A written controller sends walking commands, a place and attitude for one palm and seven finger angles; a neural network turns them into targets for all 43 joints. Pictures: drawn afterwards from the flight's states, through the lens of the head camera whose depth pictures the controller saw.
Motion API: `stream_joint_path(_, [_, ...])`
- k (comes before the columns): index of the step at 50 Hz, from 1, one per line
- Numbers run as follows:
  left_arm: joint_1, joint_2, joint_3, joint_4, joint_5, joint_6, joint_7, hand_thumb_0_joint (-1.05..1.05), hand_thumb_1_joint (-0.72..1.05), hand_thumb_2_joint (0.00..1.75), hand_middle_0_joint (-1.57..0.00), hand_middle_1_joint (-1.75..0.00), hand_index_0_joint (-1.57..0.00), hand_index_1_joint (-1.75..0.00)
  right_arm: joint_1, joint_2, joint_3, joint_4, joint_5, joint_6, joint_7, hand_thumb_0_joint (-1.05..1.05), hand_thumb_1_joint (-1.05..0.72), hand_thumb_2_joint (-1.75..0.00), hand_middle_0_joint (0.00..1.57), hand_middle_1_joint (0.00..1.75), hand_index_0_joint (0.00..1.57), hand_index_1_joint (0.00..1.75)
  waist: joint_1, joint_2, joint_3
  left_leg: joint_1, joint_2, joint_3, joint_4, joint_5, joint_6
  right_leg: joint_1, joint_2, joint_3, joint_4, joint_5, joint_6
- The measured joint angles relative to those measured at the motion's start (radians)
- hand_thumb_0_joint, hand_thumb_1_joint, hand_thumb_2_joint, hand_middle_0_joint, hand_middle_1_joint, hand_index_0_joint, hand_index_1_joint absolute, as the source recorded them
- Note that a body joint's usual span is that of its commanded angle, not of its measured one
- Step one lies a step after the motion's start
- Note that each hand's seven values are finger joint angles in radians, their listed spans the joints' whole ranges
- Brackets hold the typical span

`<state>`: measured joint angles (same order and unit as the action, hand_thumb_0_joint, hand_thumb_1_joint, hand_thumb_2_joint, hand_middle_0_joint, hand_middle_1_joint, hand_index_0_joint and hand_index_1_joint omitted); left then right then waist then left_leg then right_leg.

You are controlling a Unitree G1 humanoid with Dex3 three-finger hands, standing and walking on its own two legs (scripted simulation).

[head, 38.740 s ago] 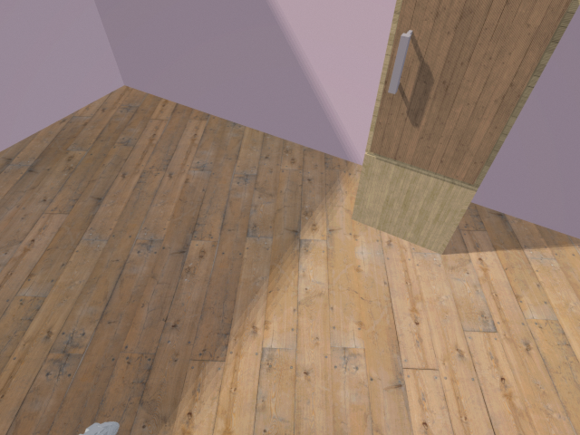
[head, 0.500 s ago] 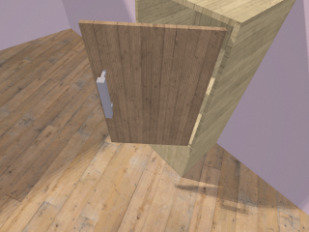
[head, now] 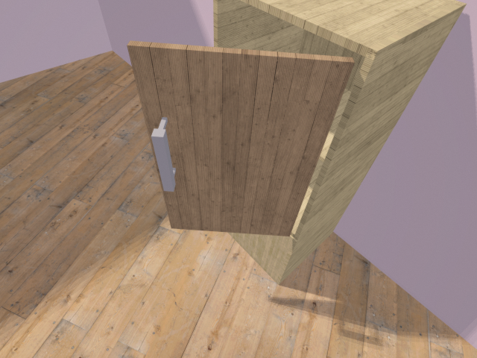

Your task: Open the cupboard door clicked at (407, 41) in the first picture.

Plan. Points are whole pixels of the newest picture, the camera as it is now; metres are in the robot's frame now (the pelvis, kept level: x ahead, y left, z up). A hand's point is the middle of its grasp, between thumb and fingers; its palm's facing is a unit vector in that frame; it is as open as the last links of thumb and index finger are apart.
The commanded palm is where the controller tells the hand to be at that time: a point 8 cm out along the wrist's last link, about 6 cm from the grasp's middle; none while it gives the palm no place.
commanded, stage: come to a stop and stand still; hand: left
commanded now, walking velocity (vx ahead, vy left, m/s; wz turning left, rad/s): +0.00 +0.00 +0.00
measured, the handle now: (166, 155) +0.51 +0.19 +0.01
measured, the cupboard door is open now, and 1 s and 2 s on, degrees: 45 45 45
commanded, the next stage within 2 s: look again from close up in 0.34 s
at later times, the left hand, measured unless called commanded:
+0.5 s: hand out of the picture +0.00 +0.19 -0.18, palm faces +0.00 -0.98 -0.21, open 7.4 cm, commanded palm none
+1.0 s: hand out of the picture -0.08 +0.20 -0.18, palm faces +0.02 -0.99 -0.17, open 7.4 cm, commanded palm +0.04 +0.25 -0.07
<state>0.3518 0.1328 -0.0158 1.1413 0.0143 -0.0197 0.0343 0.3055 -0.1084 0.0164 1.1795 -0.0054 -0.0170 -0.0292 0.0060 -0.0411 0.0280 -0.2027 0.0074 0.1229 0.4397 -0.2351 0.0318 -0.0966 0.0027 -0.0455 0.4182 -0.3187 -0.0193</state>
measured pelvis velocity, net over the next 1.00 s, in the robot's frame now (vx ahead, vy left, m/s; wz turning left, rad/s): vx -0.05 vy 0.03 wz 0.01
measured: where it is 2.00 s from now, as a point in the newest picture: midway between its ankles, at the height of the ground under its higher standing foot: outside the picture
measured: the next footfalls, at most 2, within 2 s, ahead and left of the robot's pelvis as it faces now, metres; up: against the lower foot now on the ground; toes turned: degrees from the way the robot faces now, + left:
none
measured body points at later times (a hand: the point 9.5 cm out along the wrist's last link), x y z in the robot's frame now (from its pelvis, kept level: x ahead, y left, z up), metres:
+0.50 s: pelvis -0.01 +0.02 +0.00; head +0.01 +0.02 +0.45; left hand +0.00 +0.24 -0.16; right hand +0.02 -0.21 -0.15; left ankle +0.00 +0.10 -0.74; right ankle -0.06 -0.10 -0.74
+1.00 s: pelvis -0.05 +0.03 +0.00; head -0.05 +0.04 +0.45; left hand -0.07 +0.25 -0.17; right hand -0.04 -0.20 -0.15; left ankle +0.00 +0.10 -0.74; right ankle -0.06 -0.10 -0.74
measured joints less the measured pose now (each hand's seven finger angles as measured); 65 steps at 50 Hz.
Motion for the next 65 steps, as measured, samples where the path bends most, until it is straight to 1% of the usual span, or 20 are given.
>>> stream_joint_path(4, [-0.007, -0.001, 0.003, 0.000, 0.001, -0.002, 0.005, 0.01, 0.91, 0.89, -0.20, -0.30, -0.20, -0.30, -0.013, 0.005, -0.001, 0.000, -0.001, -0.003, -0.008, 0.01, -0.92, -0.89, 0.20, 0.30, 0.20, 0.30, -0.001, 0.000, -0.005, 0.012, -0.005, 0.003, -0.005, -0.004, 0.004, 0.012, -0.005, 0.002, -0.006, -0.003, 0.005])
stream_joint_path(22, [-0.066, 0.034, 0.015, -0.024, 0.005, -0.003, 0.004, 0.01, 0.91, 0.89, -0.20, -0.29, -0.19, -0.30, -0.069, -0.042, -0.013, -0.027, -0.003, -0.011, -0.007, 0.01, -0.92, -0.89, 0.20, 0.30, 0.20, 0.30, 0.000, 0.004, -0.009, 0.036, -0.026, 0.010, -0.050, 0.020, 0.021, 0.027, -0.023, 0.008, -0.033, 0.015, 0.021])
stream_joint_path(25, [-0.070, 0.027, 0.004, -0.039, 0.013, -0.021, 0.024, 0.01, 0.91, 0.89, -0.20, -0.30, -0.19, -0.30, -0.080, -0.063, -0.012, -0.076, -0.004, -0.008, 0.002, 0.00, -0.92, -0.89, 0.20, 0.30, 0.20, 0.30, -0.009, 0.035, 0.009, -0.020, -0.010, 0.001, 0.020, 0.000, 0.022, -0.005, -0.012, 0.000, -0.010, 0.017, 0.024])
stream_joint_path(27, [-0.068, 0.024, -0.002, -0.051, 0.008, -0.028, 0.025, 0.01, 0.91, 0.89, -0.20, -0.30, -0.19, -0.30, -0.085, -0.071, -0.015, -0.103, -0.006, -0.012, 0.002, 0.00, -0.92, -0.89, 0.20, 0.30, 0.20, 0.30, -0.017, 0.050, 0.023, -0.040, -0.009, 0.000, 0.049, -0.010, 0.028, -0.026, -0.013, -0.002, 0.021, 0.010, 0.025])
stream_joint_path(29, [-0.062, 0.025, -0.004, -0.058, 0.006, -0.023, 0.025, 0.01, 0.91, 0.89, -0.20, -0.30, -0.19, -0.30, -0.081, -0.072, -0.018, -0.118, -0.006, -0.011, 0.002, 0.00, -0.92, -0.89, 0.20, 0.30, 0.20, 0.30, -0.021, 0.056, 0.022, -0.048, -0.013, -0.001, 0.068, -0.013, 0.033, -0.036, -0.018, -0.003, 0.049, -0.001, 0.027])
stream_joint_path(34, [-0.049, 0.028, -0.003, -0.072, 0.005, 0.002, 0.018, 0.01, 0.91, 0.89, -0.20, -0.30, -0.19, -0.30, -0.063, -0.073, -0.021, -0.126, -0.006, 0.008, 0.004, 0.00, -0.93, -0.89, 0.20, 0.30, 0.20, 0.30, -0.014, 0.059, -0.001, -0.041, -0.023, 0.003, 0.087, -0.015, 0.043, -0.040, -0.031, -0.001, 0.094, -0.016, 0.034])
stream_joint_path(39, [-0.032, 0.031, -0.005, -0.087, 0.010, 0.013, 0.008, 0.01, 0.91, 0.89, -0.20, -0.29, -0.19, -0.30, -0.049, -0.068, -0.023, -0.135, -0.009, 0.022, 0.018, 0.00, -0.93, -0.89, 0.20, 0.30, 0.20, 0.30, -0.011, 0.044, -0.018, -0.048, -0.032, 0.010, 0.063, 0.013, 0.049, -0.062, -0.039, 0.005, 0.100, -0.002, 0.034])
stream_joint_path(50, [0.018, 0.025, -0.006, -0.079, 0.011, 0.015, 0.001, 0.01, 0.91, 0.89, -0.20, -0.29, -0.19, -0.30, -0.008, -0.052, -0.023, -0.115, -0.006, 0.022, 0.024, 0.00, -0.92, -0.89, 0.20, 0.30, 0.20, 0.30, -0.006, 0.022, -0.024, -0.070, -0.035, 0.008, 0.015, 0.063, 0.053, -0.091, -0.039, 0.003, 0.068, 0.040, 0.036])
stream_joint_path(51, [0.020, 0.022, -0.009, -0.077, 0.015, 0.012, 0.007, 0.01, 0.91, 0.89, -0.20, -0.30, -0.19, -0.30, -0.006, -0.054, -0.020, -0.120, -0.005, 0.025, 0.025, 0.00, -0.92, -0.89, 0.20, 0.30, 0.20, 0.30, -0.005, 0.027, -0.020, -0.080, -0.028, 0.005, 0.030, 0.059, 0.048, -0.092, -0.034, 0.000, 0.065, 0.044, 0.038])
stream_joint_path(52, [0.072, 0.021, 0.000, -0.236, -0.030, 0.075, 0.008, 0.01, 0.91, 0.89, -0.20, -0.30, -0.20, -0.30, 0.009, -0.056, -0.012, -0.165, 0.010, 0.019, 0.018, 0.00, -0.91, -0.89, 0.20, 0.30, 0.20, 0.30, -0.013, 0.028, -0.007, -0.090, -0.027, 0.000, 0.047, 0.054, 0.049, -0.096, -0.033, -0.007, 0.075, 0.043, 0.040])
stream_joint_path(53, [0.133, 0.027, 0.006, -0.436, -0.064, 0.100, 0.018, 0.01, 0.91, 0.89, -0.20, -0.30, -0.20, -0.30, 0.034, -0.058, 0.000, -0.211, 0.026, -0.025, 0.003, 0.01, -0.91, -0.89, 0.20, 0.30, 0.20, 0.30, -0.014, 0.021, -0.001, -0.096, -0.033, -0.003, 0.056, 0.052, 0.050, -0.110, -0.037, -0.008, 0.103, 0.028, 0.028])
stream_joint_path(54, [0.175, 0.042, 0.012, -0.597, -0.078, 0.077, 0.050, 0.02, 0.92, 0.89, -0.20, -0.30, -0.20, -0.30, 0.055, -0.060, 0.008, -0.242, 0.037, -0.082, -0.012, 0.01, -0.91, -0.89, 0.20, 0.30, 0.20, 0.30, -0.009, 0.013, -0.006, -0.105, -0.041, -0.003, 0.062, 0.051, 0.047, -0.130, -0.041, -0.001, 0.138, 0.002, 0.015])
stream_joint_path(55, [0.193, 0.057, 0.015, -0.717, -0.092, 0.048, 0.081, 0.03, 0.92, 0.89, -0.21, -0.30, -0.20, -0.31, 0.067, -0.063, 0.010, -0.264, 0.047, -0.128, -0.020, 0.01, -0.91, -0.89, 0.20, 0.30, 0.20, 0.30, -0.010, 0.008, -0.020, -0.117, -0.052, -0.006, 0.067, 0.051, 0.044, -0.153, -0.045, 0.003, 0.171, -0.019, 0.005])
stream_joint_path(56, [0.193, 0.067, 0.019, -0.819, -0.119, 0.032, 0.099, 0.03, 0.92, 0.88, -0.21, -0.31, -0.20, -0.31, 0.072, -0.071, 0.010, -0.291, 0.057, -0.158, -0.024, 0.01, -0.91, -0.89, 0.20, 0.30, 0.20, 0.30, -0.016, 0.010, -0.029, -0.129, -0.062, -0.013, 0.078, 0.051, 0.044, -0.169, -0.047, 0.008, 0.195, -0.024, -0.001])
stream_joint_path(58, [0.149, 0.068, 0.027, -0.962, -0.160, -0.017, 0.103, 0.03, 0.90, 0.88, -0.21, -0.32, -0.20, -0.32, 0.056, -0.101, 0.008, -0.342, 0.067, -0.199, -0.030, 0.01, -0.91, -0.89, 0.20, 0.30, 0.20, 0.30, -0.034, 0.041, -0.042, -0.165, -0.072, -0.036, 0.124, 0.040, 0.046, -0.187, -0.046, 0.003, 0.226, -0.029, 0.011])
stream_joint_path(59, [0.113, 0.064, 0.034, -1.000, -0.170, -0.058, 0.093, 0.03, 0.89, 0.87, -0.20, -0.33, -0.20, -0.33, 0.037, -0.119, 0.006, -0.364, 0.065, -0.210, -0.032, 0.01, -0.91, -0.89, 0.20, 0.30, 0.20, 0.30, -0.043, 0.062, -0.050, -0.190, -0.070, -0.045, 0.156, 0.030, 0.045, -0.201, -0.045, -0.006, 0.240, -0.036, 0.021])
stream_joint_path(60, [0.071, 0.062, 0.045, -1.015, -0.177, -0.110, 0.075, 0.03, 0.87, 0.86, -0.20, -0.34, -0.20, -0.34, 0.013, -0.135, 0.003, -0.385, 0.059, -0.217, -0.031, 0.01, -0.91, -0.89, 0.20, 0.30, 0.20, 0.30, -0.052, 0.079, -0.064, -0.226, -0.068, -0.052, 0.192, 0.013, 0.042, -0.228, -0.042, -0.011, 0.264, -0.045, 0.024])
stream_joint_path(62, [-0.018, 0.066, 0.085, -0.995, -0.194, -0.238, 0.009, 0.02, 0.83, 0.85, -0.21, -0.36, -0.20, -0.36, -0.043, -0.147, -0.006, -0.428, 0.043, -0.221, -0.022, 0.01, -0.91, -0.89, 0.20, 0.30, 0.20, 0.30, -0.061, 0.085, -0.102, -0.322, -0.062, -0.054, 0.277, -0.034, 0.027, -0.324, -0.034, -0.006, 0.345, -0.083, 0.021])
stream_joint_path(64, [-0.084, 0.077, 0.125, -0.959, -0.220, -0.363, -0.094, 0.02, 0.79, 0.83, -0.21, -0.39, -0.20, -0.39, -0.089, -0.145, -0.020, -0.482, 0.031, -0.221, -0.004, 0.01, -0.91, -0.89, 0.20, 0.30, 0.20, 0.30, -0.054, 0.064, -0.133, -0.424, -0.051, -0.051, 0.363, -0.050, 0.015, -0.432, -0.022, 0.007, 0.437, -0.102, 0.013])
stream_joint_path(65, [-0.101, 0.083, 0.141, -0.942, -0.234, -0.414, -0.156, 0.01, 0.76, 0.82, -0.21, -0.40, -0.20, -0.40, -0.108, -0.146, -0.027, -0.514, 0.030, -0.219, 0.007, 0.01, -0.91, -0.89, 0.20, 0.30, 0.20, 0.30, -0.050, 0.053, -0.136, -0.465, -0.046, -0.054, 0.406, -0.045, 0.017, -0.474, -0.013, 0.010, 0.480, -0.102, 0.010])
